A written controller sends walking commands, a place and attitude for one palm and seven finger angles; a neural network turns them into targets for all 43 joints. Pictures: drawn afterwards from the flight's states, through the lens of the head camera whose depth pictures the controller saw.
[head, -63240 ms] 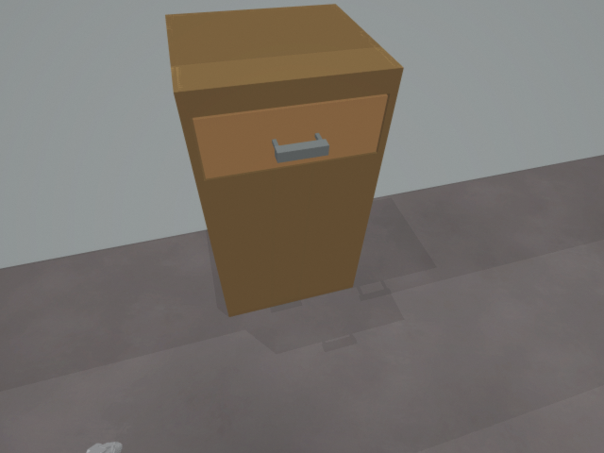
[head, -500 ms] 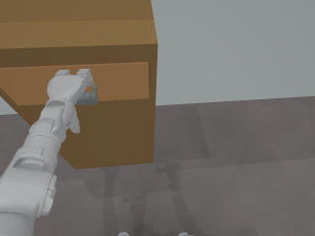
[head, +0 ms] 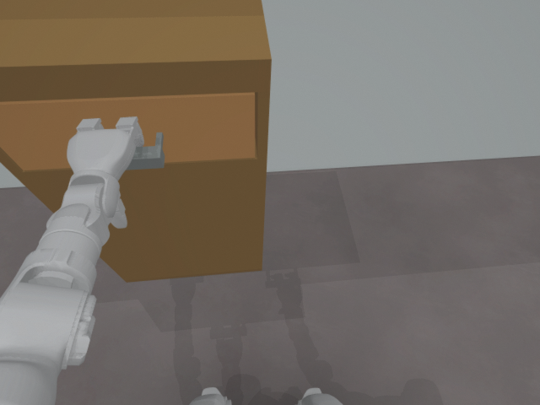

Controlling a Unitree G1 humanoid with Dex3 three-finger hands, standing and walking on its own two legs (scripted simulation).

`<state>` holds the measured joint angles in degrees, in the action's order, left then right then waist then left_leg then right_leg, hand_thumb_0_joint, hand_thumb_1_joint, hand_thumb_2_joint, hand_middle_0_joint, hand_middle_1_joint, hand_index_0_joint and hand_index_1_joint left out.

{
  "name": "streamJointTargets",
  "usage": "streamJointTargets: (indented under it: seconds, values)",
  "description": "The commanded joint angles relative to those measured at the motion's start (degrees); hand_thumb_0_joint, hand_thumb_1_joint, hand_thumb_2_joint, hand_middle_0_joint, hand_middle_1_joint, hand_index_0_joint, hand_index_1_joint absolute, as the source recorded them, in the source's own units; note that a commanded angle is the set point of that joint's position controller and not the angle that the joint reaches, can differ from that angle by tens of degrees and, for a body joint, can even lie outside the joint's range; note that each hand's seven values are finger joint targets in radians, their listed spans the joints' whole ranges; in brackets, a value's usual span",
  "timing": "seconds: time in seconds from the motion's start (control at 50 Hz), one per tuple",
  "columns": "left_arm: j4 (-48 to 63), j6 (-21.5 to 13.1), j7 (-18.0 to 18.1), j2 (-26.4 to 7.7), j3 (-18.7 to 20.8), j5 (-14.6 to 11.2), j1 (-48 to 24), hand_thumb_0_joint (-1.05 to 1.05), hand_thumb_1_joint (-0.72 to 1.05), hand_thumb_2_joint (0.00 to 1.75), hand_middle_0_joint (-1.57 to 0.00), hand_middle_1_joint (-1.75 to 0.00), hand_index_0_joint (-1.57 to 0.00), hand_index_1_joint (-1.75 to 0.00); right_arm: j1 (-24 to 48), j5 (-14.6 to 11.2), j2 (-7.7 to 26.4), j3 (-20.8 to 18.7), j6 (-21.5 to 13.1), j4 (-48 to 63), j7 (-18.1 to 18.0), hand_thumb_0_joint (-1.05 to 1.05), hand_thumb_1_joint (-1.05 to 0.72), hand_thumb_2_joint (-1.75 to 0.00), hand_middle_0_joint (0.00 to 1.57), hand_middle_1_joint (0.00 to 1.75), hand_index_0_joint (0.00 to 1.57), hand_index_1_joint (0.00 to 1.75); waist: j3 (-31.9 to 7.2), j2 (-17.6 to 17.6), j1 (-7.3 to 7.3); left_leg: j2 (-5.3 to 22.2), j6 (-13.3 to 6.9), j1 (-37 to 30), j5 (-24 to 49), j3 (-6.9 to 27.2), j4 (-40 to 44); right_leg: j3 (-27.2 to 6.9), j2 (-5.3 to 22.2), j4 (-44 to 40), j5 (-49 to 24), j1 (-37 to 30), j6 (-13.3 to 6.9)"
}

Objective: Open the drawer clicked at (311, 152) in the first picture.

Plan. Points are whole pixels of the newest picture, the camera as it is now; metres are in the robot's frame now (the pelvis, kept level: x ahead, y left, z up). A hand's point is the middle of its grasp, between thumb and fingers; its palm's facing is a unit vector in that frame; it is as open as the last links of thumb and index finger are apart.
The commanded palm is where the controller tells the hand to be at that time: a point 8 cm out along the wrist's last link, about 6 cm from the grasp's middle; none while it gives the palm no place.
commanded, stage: lower the fingers behind the handle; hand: left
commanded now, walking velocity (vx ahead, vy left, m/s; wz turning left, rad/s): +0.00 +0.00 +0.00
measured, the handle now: (127, 148) +0.53 +0.23 +0.02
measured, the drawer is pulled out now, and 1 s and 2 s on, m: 0.00 0.00 0.03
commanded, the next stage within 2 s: close the thumb around the handle in 0.62 s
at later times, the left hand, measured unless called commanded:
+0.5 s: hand (124, 180) +0.48 +0.23 +0.00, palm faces -0.05 +0.00 -1.00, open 13.9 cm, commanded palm +0.47 +0.22 +0.05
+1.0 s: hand (125, 178) +0.49 +0.23 +0.00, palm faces -0.05 -0.01 -1.00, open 11.6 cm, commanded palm +0.47 +0.22 +0.05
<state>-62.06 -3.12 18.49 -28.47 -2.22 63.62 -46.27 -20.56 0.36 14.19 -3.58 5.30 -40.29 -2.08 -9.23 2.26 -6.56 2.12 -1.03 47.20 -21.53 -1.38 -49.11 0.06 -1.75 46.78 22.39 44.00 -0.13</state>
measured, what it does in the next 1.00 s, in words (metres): stands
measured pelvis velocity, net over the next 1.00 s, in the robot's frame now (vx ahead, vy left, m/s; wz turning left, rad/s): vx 0.00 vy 0.00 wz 0.00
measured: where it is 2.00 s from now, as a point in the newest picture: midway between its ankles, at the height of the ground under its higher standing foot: outside the picture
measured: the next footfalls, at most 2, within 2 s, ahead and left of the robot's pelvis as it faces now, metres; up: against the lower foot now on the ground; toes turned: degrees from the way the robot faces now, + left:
none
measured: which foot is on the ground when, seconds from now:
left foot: down 0.00-1.00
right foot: down 0.00-1.00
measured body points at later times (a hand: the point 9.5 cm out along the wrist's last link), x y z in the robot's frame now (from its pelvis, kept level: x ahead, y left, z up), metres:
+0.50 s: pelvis -0.01 +0.01 -0.01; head +0.10 +0.02 +0.42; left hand +0.48 +0.23 +0.05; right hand -0.01 -0.26 -0.14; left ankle +0.01 +0.11 -0.69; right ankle -0.01 -0.12 -0.69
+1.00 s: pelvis +0.00 +0.00 -0.01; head +0.11 +0.01 +0.42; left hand +0.48 +0.23 +0.05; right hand +0.00 -0.27 -0.14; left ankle +0.01 +0.11 -0.69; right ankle -0.01 -0.12 -0.69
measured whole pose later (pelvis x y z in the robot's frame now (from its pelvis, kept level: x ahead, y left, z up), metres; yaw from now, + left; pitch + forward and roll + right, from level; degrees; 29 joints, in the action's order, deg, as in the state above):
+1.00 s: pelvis +0.00 +0.00 -0.01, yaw +0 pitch +23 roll -2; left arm -63.4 -0.7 21.1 -27.8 -2.1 63.7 -48.1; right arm -20.6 1.1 13.8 -3.3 4.5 -41.6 -1.7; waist -9.6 2.7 -7.5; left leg 2.2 -1.2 53.2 -23.1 -0.9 -53.6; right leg 0.5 -1.9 50.7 23.8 49.6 0.1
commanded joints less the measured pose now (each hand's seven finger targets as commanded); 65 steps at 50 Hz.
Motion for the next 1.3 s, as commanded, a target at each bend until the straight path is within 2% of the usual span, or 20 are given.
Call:
streamJointTargets:
  seconds: [0.0, 0.08, 0.12, 0.2, 0.26, 0.3, 0.36, 0.4, 0.46, 0.52, 0.56, 0.66, 0.7, 0.8, 0.82, 1.0, 1.06, 1.14, 1.2, 1.28]
  values:
    - [7.0, -0.3, 1.4, -10.7, 2.6, -0.6, -19.4, 0.0, -0.5, 0.3, -0.3, -1.2, -0.3, -1.2, -7.6, 0.3, 9.2, -3.1, -1.1, 2.9, -0.5, 0.0, -0.9, -0.9, 0.2, 0.3, 0.2, 0.3, -18.4, -0.4, -0.87, -2.4, -1.6, -15.9, 18.0, 0.1, 2.7, 1.1, -2.0, -4.9, -16.7, -5.1, -1.6]
    - [8.0, -0.9, 2.8, -12.6, 3.8, 0.2, -22.2, 0.0, -0.5, 0.3, -0.3, -1.2, -0.3, -1.2, -7.6, 0.5, 9.3, -3.1, -1.4, 2.9, -0.6, 0.0, -0.9, -0.9, 0.2, 0.3, 0.2, 0.3, -19.9, -0.4, -1.22, -2.3, -1.8, -14.4, 16.4, 0.6, 1.6, 0.9, -1.9, -3.5, -14.8, -3.4, -1.6]
    - [10.9, -2.0, 4.2, -13.0, 4.6, 0.7, -23.6, 0.0, -0.5, 0.3, -0.3, -1.2, -0.3, -1.2, -7.5, 1.0, 9.1, -3.3, -1.8, 2.6, -0.4, 0.0, -0.9, -0.9, 0.2, 0.3, 0.2, 0.3, -23.7, 3.2, -0.55, -2.3, -1.5, -16.4, 18.0, 0.8, 0.5, 1.0, -2.0, -2.3, -15.1, -2.5, -1.8]
    - [8.3, -0.6, 5.8, -11.8, 4.3, 1.1, -22.1, 0.0, -0.5, 0.3, -0.3, -1.2, -0.3, -1.2, -7.6, 1.3, 9.2, -3.3, -1.9, 2.1, 0.1, 0.0, -0.9, -0.9, 0.2, 0.3, 0.2, 0.3, -23.3, 2.7, -0.89, -2.0, -1.2, -15.4, 18.6, 1.3, -0.7, 1.6, -2.2, -1.1, -14.5, -0.1, -1.8]
    - [8.9, 0.8, 7.1, -13.9, 4.9, 1.6, -26.6, 0.0, -0.5, 0.3, -0.3, -1.2, -0.3, -1.2, -7.8, 1.3, 9.7, -3.2, -1.9, 1.5, 0.1, 0.0, -0.9, -0.9, 0.2, 0.3, 0.2, 0.3, -25.0, 3.9, -1.72, -1.8, -1.1, -16.4, 17.5, 1.8, -0.7, 1.8, -2.2, -0.9, -12.9, 1.0, -1.7]
    - [6.9, 2.8, 7.2, -11.5, 2.9, 1.3, -27.1, 0.0, -0.5, 0.3, -0.3, -1.2, -0.3, -1.2, -8.0, 1.1, 9.6, -3.1, -2.0, 1.3, 0.2, 0.0, -0.9, -0.9, 0.2, 0.3, 0.2, 0.3, -23.3, 3.6, -2.35, -1.9, -1.2, -16.2, 16.3, 2.0, -0.2, 2.2, -2.3, -1.6, -11.4, 1.8, -1.7]
    - [6.0, 4.5, 6.4, -15.9, 5.1, 0.8, -28.9, 0.0, -0.5, 0.3, -0.3, -1.2, -0.3, -1.2, -8.2, 1.0, 10.3, -2.6, -1.5, 1.1, -0.1, 0.0, -0.9, -0.9, 0.2, 0.3, 0.2, 0.3, -24.2, 2.7, -2.33, -1.9, -1.3, -15.9, 15.5, 2.0, 0.4, 1.9, -2.3, -2.0, -11.4, 0.2, -1.6]
    - [5.4, 5.4, 5.5, -12.6, 2.4, 0.5, -29.2, 0.0, -0.5, 0.3, -0.3, -1.2, -0.3, -1.2, -8.1, 0.8, 9.8, -2.5, -1.6, 1.4, -0.3, 0.0, -0.9, -0.9, 0.2, 0.3, 0.2, 0.3, -23.7, 3.2, -2.83, -2.0, -1.3, -16.6, 15.0, 2.0, 0.8, 2.1, -2.3, -2.5, -10.7, 0.6, -1.6]
    - [6.0, 4.8, 4.0, -14.6, 3.8, 0.0, -28.8, 0.0, -0.5, 0.3, -0.3, -1.2, -0.3, -1.2, -8.2, 0.8, 10.0, -2.2, -1.6, 1.6, -0.6, 0.0, -0.9, -0.9, 0.2, 0.3, 0.2, 0.3, -24.0, 4.1, -2.08, -1.8, -1.3, -17.4, 16.1, 2.1, 1.2, 2.1, -2.3, -2.5, -11.6, -0.3, -1.7]
    - [4.8, 3.8, 2.5, -11.1, 1.2, -0.3, -27.2, 0.0, -0.5, 0.3, -0.3, -1.2, -0.3, -1.2, -8.1, 0.7, 9.5, -2.2, -1.9, 2.1, -1.0, 0.0, -0.9, -0.9, 0.2, 0.3, 0.2, 0.3, -21.3, 2.2, -3.04, -1.9, -1.6, -15.7, 14.4, 1.7, 1.0, 1.9, -2.3, -3.3, -11.0, -0.1, -1.5]
    - [4.1, 2.6, 2.0, -13.9, 3.0, -0.1, -26.3, 0.0, -0.5, 0.3, -0.3, -1.2, -0.3, -1.2, -8.3, 0.6, 9.9, -1.9, -1.9, 2.1, -1.3, 0.0, -0.9, -0.9, 0.2, 0.3, 0.2, 0.3, -20.3, 1.1, -2.63, -1.9, -1.8, -13.7, 13.2, 1.7, 1.0, 1.6, -2.2, -3.0, -10.5, -0.4, -1.5]
    - [7.9, 0.0, 2.3, -13.3, 3.5, 0.0, -25.6, 0.0, -0.5, 0.3, -0.3, -1.2, -0.3, -1.2, -8.9, 0.9, 9.5, -2.5, -2.2, 2.1, -1.3, 0.0, -0.9, -0.9, 0.2, 0.3, 0.2, 0.3, -24.4, 4.4, -1.52, -1.8, -1.4, -16.3, 16.9, 1.7, 0.0, 1.7, -2.2, -1.7, -12.6, -0.2, -1.8]
    - [7.7, -0.1, 2.9, -10.8, 2.1, -0.3, -24.8, 0.0, -0.5, 0.3, -0.3, -1.2, -0.3, -1.2, -8.9, 1.0, 9.3, -2.7, -2.3, 1.9, -1.0, 0.0, -0.9, -0.9, 0.2, 0.3, 0.2, 0.3, -23.8, 3.8, -2.04, -1.6, -1.3, -17.0, 18.0, 1.9, -0.4, 2.0, -2.3, -1.8, -13.0, 1.0, -1.8]
    - [8.1, 0.8, 4.4, -12.9, 4.0, -0.2, -24.3, 0.0, -0.22, 0.42, -0.32, -1.23, -0.32, -1.23, -9.2, 1.0, 9.6, -2.9, -2.0, 1.3, -0.6, 0.0, -0.9, -0.9, 0.2, 0.3, 0.2, 0.3, -24.6, 3.7, -1.32, -1.8, -1.2, -16.5, 18.6, 1.8, -0.4, 1.9, -2.4, -1.7, -14.0, -0.4, -1.8]
    - [8.5, 1.1, 4.6, -11.9, 3.0, 0.0, -25.5, 0.0, -0.16, 0.44, -0.32, -1.24, -0.32, -1.24, -9.1, 1.0, 9.6, -3.0, -1.8, 1.2, -0.5, 0.0, -0.9, -0.9, 0.2, 0.3, 0.2, 0.3, -24.0, 3.3, -2.11, -1.6, -1.2, -16.8, 18.7, 1.9, -0.3, 2.0, -2.4, -1.8, -14.1, 0.0, -1.8]
    - [7.9, 3.0, 3.9, -11.1, 2.8, -0.5, -23.2, 0.0, 0.34, 0.66, -0.36, -1.29, -0.36, -1.29, -8.7, 0.8, 9.3, -2.9, -1.2, 1.2, -0.3, 0.0, -0.9, -0.9, 0.2, 0.3, 0.2, 0.3, -24.1, 3.2, -1.59, -1.9, -1.3, -18.0, 21.9, 1.1, 0.1, 1.7, -2.4, -2.7, -18.1, -3.0, -1.6]
    - [8.0, 2.6, 3.3, -9.8, 1.2, -0.3, -24.5, 0.0, 0.51, 0.73, -0.37, -1.31, -0.37, -1.31, -8.4, 0.6, 9.1, -2.8, -1.2, 1.5, -0.6, 0.0, -0.9, -0.9, 0.2, 0.3, 0.2, 0.3, -22.4, 2.9, -2.39, -2.0, -1.4, -17.1, 20.6, 1.1, 0.3, 1.6, -2.3, -2.9, -17.5, -2.5, -1.5]
    - [8.4, 1.6, 2.8, -13.3, 4.2, -0.5, -23.2, 0.0, 0.73, 0.83, -0.39, -1.33, -0.39, -1.33, -8.3, 0.8, 9.4, -2.8, -1.1, 1.7, -0.8, 0.0, -0.9, -0.9, 0.2, 0.3, 0.2, 0.3, -23.4, 1.4, -1.57, -2.2, -1.6, -16.1, 20.7, 0.8, 0.0, 1.1, -2.2, -2.7, -19.0, -4.7, -1.6]
    - [8.0, 1.1, 2.7, -12.1, 3.7, -0.4, -20.5, 0.0, 0.9, 0.9, -0.4, -1.35, -0.4, -1.35, -8.1, 0.7, 9.0, -2.8, -1.1, 2.1, -0.8, 0.0, -0.9, -0.9, 0.2, 0.3, 0.2, 0.3, -23.3, 1.4, -1.09, -2.4, -1.7, -15.7, 21.8, 0.4, -0.3, 0.9, -2.2, -2.4, -20.4, -5.2, -1.4]
    - [9.5, 0.6, 3.2, -11.7, 3.9, -0.4, -20.5, 0.0, 0.9, 0.9, -0.4, -1.35, -0.4, -1.35, -8.2, 0.7, 9.0, -3.1, -1.1, 2.0, -0.6, 0.0, -0.9, -0.9, 0.2, 0.3, 0.2, 0.3, -23.6, 1.8, -1.0, -2.1, -1.5, -16.5, 23.0, 0.5, -0.6, 1.1, -2.3, -2.0, -21.0, -4.7, -1.5]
